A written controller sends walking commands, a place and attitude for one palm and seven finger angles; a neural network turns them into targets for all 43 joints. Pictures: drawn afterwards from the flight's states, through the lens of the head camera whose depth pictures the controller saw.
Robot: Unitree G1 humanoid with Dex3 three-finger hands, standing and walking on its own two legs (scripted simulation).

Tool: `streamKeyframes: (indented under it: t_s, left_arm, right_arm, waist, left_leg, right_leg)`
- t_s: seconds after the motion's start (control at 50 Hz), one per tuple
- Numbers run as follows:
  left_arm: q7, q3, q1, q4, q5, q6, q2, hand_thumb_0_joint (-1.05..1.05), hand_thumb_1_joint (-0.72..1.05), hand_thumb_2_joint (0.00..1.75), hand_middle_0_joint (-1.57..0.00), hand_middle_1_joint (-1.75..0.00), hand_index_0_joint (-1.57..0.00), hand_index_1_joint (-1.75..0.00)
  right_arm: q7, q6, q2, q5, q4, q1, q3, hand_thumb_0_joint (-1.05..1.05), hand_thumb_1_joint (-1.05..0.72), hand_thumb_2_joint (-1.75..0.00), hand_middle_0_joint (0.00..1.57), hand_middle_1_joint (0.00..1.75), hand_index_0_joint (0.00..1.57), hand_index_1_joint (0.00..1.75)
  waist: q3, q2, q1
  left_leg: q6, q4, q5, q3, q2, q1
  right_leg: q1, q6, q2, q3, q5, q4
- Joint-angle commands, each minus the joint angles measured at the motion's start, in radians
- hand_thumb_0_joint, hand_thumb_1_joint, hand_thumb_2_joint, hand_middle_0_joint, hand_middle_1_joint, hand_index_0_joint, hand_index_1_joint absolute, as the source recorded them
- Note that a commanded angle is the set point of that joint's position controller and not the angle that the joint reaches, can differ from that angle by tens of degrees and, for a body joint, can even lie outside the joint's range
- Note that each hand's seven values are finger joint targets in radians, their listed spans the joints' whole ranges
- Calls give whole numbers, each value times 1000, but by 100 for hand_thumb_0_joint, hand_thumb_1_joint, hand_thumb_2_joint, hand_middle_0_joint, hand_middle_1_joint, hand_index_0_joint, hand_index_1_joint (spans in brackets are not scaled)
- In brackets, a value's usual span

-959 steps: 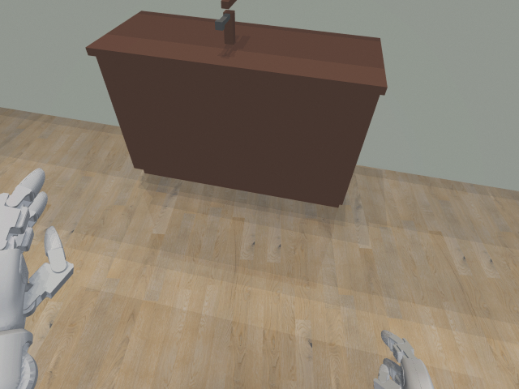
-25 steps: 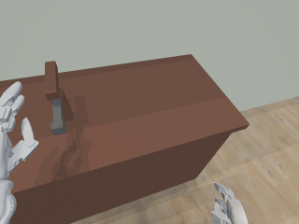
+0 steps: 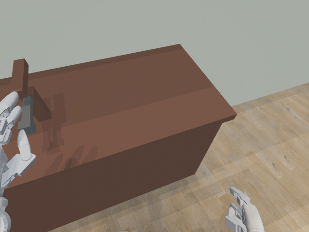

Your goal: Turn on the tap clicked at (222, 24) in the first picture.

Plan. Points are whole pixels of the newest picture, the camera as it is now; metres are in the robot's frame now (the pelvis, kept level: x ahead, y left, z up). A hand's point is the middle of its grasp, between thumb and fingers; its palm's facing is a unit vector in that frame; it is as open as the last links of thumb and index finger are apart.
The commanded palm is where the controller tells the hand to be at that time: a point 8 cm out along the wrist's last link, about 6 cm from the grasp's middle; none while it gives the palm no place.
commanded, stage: come to a stop and stand still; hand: left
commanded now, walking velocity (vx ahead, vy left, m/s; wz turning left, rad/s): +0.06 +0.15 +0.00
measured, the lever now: (27, 127) +0.32 +0.36 +0.07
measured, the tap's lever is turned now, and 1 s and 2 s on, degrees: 0 0 0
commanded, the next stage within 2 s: look again from close up in 1.86 s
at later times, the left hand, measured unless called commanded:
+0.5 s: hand out of the picture +0.21 +0.34 +0.20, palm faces +0.54 -0.68 -0.50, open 7.4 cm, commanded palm +0.13 +0.32 +0.18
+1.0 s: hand out of the picture +0.23 +0.37 +0.17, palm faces +0.38 -0.81 -0.45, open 7.4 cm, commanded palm +0.17 +0.40 +0.18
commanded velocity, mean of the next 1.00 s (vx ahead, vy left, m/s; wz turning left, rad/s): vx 0.01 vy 0.02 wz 0.00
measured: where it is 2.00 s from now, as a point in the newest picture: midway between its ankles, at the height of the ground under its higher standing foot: outside the picture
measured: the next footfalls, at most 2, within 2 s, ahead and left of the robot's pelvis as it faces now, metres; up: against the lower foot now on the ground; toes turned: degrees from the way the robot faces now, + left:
left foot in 0.38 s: +0.02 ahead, +0.17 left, +0.00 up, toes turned +1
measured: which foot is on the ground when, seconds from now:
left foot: up 0.00-0.36, down 0.38-1.00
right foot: down 0.00-1.00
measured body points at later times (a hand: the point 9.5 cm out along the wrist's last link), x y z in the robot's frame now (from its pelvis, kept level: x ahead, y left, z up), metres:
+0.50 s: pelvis -0.02 +0.03 -0.01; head +0.03 +0.03 +0.44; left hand +0.17 +0.37 +0.23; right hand +0.16 -0.19 -0.11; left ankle -0.02 +0.17 -0.73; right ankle +0.04 -0.03 -0.74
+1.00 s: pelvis +0.01 +0.11 +0.00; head +0.04 +0.13 +0.44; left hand +0.20 +0.41 +0.19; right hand +0.21 -0.08 -0.07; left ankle -0.02 +0.16 -0.74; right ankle +0.04 -0.03 -0.74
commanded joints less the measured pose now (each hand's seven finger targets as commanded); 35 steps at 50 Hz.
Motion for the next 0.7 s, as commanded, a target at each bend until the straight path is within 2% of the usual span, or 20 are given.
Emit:
streamKeyframes:
  t_s: [0.0, 0.12, 0.18, 0.22, 0.28, 0.3, 0.32, 0.34, 0.36, 0.4, 0.42, 0.44, 0.48, 0.5, 0.52, 0.56, 0.58, 0.6, 0.62, 0.68]
  left_arm:
    - [64, 122, -106, -191, 17, -39, 208, 0, 90, 90, -20, -30, -20, -30]
    - [80, 114, -41, -134, 34, -50, 183, 0, 90, 90, -20, -30, -20, -30]
    - [77, 134, -11, -122, 29, -53, 186, 0, 90, 90, -20, -30, -20, -30]
    - [75, 125, 4, -115, 29, -48, 172, 0, 90, 90, -20, -30, -20, -30]
    - [71, 115, -11, -122, 27, -38, 165, 0, 90, 90, -20, -30, -20, -30]
    - [50, 378, -900, -461, -10, -189, 919, 0, 90, 90, -20, -30, -20, -30]
    - [35, 352, -608, -100, 69, -166, 484, 0, 90, 90, -20, -30, -20, -30]
    - [33, 295, -466, -3, 53, -135, 407, 0, 90, 90, -20, -30, -20, -30]
    - [23, 278, -360, 131, 27, -114, 376, 0, 90, 90, -20, -30, -20, -30]
    - [1, 219, -109, 228, -4, -100, 289, 0, 90, 90, -20, -30, -20, -30]
    - [-4, 188, -26, 143, -28, -110, 289, 0, 90, 90, -20, -30, -20, -30]
    - [1, 152, -10, 41, -26, -114, 239, 0, 90, 90, -20, -30, -20, -30]
    - [8, 83, -47, -55, -12, -117, 165, 0, 90, 90, -20, -30, -20, -30]
    - [12, 68, -89, -99, -13, -119, 166, 0, 90, 90, -20, -30, -20, -30]
    - [13, 56, -125, -129, 1, -123, 156, 0, 90, 90, -20, -30, -20, -30]
    - [18, 84, -231, -168, 23, -120, 185, 0, 90, 90, -20, -30, -20, -30]
    - [24, 100, -256, -154, 38, -110, 194, 0, 90, 90, -20, -30, -20, -30]
    - [33, 158, -344, -224, 49, -108, 289, 0, 90, 90, -20, -30, -20, -30]
    - [33, 121, -375, -208, 56, -102, 224, 0, 90, 90, -20, -30, -20, -30]
    - [34, 135, -380, -218, 64, -80, 236, 0, 90, 90, -20, -30, -20, -30]
  right_arm:
    - [-12, -45, -107, 9, -126, -86, -19, 0, -90, -90, 20, 30, 20, 30]
    - [-13, -30, -102, -3, -108, -68, -27, 0, -90, -90, 20, 30, 20, 30]
    - [-12, -24, -110, -3, -112, -57, -38, 0, -90, -90, 20, 30, 20, 30]
    - [-12, -19, -101, -1, -112, -61, -37, 0, -90, -90, 20, 30, 20, 30]
    - [-11, -22, -103, -1, -113, -45, -40, 0, -90, -90, 20, 30, 20, 30]
    - [-71, -11, -154, 35, -241, 103, 113, 0, -90, -90, 20, 30, 20, 30]
    - [-60, -87, -36, 41, -156, 29, 23, 0, -90, -90, 20, 30, 20, 30]
    - [-22, -84, -88, 22, -137, 30, 23, 0, -90, -90, 20, 30, 20, 30]
    - [-12, -79, -159, 9, -139, 37, -32, 0, -90, -90, 20, 30, 20, 30]
    - [30, -75, -184, 7, -139, 58, -70, 0, -90, -90, 20, 30, 20, 30]
    - [40, -70, -161, 17, -151, 87, -61, 0, -90, -90, 20, 30, 20, 30]
    - [55, -68, -135, 19, -142, 44, -49, 0, -90, -90, 20, 30, 20, 30]
    - [75, -91, -114, 20, -107, -1, -21, 0, -90, -90, 20, 30, 20, 30]
    - [73, -107, -118, 19, -99, -32, -8, 0, -90, -90, 20, 30, 20, 30]
    - [66, -120, -131, 9, -96, -29, -11, 0, -90, -90, 20, 30, 20, 30]
    - [50, -132, -164, -3, -101, -60, -17, 0, -90, -90, 20, 30, 20, 30]
    - [45, -129, -156, -7, -102, -76, -12, 0, -90, -90, 20, 30, 20, 30]
    - [41, -118, -160, -16, -102, -98, -4, 0, -90, -90, 20, 30, 20, 30]
    - [38, -115, -131, -19, -111, -95, -1, 0, -90, -90, 20, 30, 20, 30]
    - [46, -115, -125, -20, -129, -61, -9, 0, -90, -90, 20, 30, 20, 30]
  waist:
    - [-160, -15, -21]
    - [-186, -42, -14]
    - [-197, -108, -13]
    - [-191, -127, -13]
    - [-185, -144, -19]
    - [-21, 256, -98]
    - [-112, 181, -24]
    - [-137, 98, -34]
    - [-178, 22, 23]
    - [-271, -108, 43]
    - [-244, -108, 35]
    - [-181, -93, 40]
    - [-118, -133, 14]
    - [-107, -93, 1]
    - [-99, -88, -11]
    - [-76, 4, -6]
    - [-73, 64, -5]
    - [-83, 209, -7]
    - [-81, 254, -6]
    - [-131, 260, -5]
  left_leg:
    - [7, 96, -34, -74, 14, -78]
    - [10, -1, -1, -15, 5, -87]
    - [6, -5, 20, -3, 2, -82]
    - [10, -56, 18, 6, 9, -48]
    - [14, -160, 56, 45, -9, 63]
    - [25, -266, 9, -56, 67, -80]
    - [33, -219, -49, -61, 143, -68]
    - [33, -227, -23, -46, 99, -86]
    - [16, -129, 36, -3, 47, -3]
    - [1, 73, 44, -7, 5, 89]
    - [0, 111, -62, -15, 12, -16]
    - [6, 120, -62, -24, 25, -40]
    - [18, 8, 11, -3, 30, 86]
    - [20, -95, 64, -1, 33, 182]
    - [18, -184, 91, -28, 49, 178]
    - [33, -320, 57, -128, 117, 101]
    - [38, -348, 60, -142, 131, 66]
    - [42, -381, 64, -166, 147, 62]
    - [37, -379, 80, -175, 157, 35]
    - [10, -319, 237, -132, 129, 55]
  right_leg:
    - [165, 78, -411, 420, -235, -236]
    - [291, 111, -387, 333, -53, -215]
    - [303, 134, -376, 305, -76, -229]
    - [275, 106, -374, 282, -82, -225]
    - [186, 109, -338, 236, -201, -250]
    - [62, 155, -220, 98, -255, -10]
    - [40, 137, -225, 72, -343, 60]
    - [133, 135, -171, 64, -313, 56]
    - [121, 109, -177, 136, -237, -12]
    - [71, 13, -295, 322, -209, -76]
    - [89, -11, -388, 372, -343, -135]
    - [71, -16, -398, 395, -342, -164]
    - [-41, 18, -336, 288, -293, -145]
    - [-86, 39, -286, 227, -265, -105]
    - [-53, 64, -233, 164, -226, -48]
    - [18, 100, -158, 126, -171, 36]
    - [58, 111, -138, 99, -106, 70]
    - [73, 114, -128, 91, -68, 140]
    - [92, 113, -137, 64, -42, 152]
    - [154, 102, -134, 52, 39, 130]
